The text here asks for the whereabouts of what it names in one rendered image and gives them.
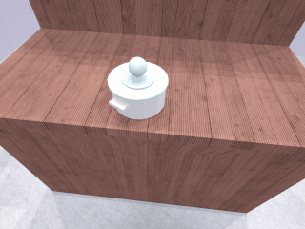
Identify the lid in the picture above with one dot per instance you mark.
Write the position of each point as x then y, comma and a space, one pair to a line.
138, 88

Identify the pot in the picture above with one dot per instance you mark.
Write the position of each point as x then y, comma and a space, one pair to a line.
138, 109

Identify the table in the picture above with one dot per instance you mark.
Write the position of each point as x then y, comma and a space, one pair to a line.
231, 134

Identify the knob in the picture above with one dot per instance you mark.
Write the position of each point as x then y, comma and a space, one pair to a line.
137, 66

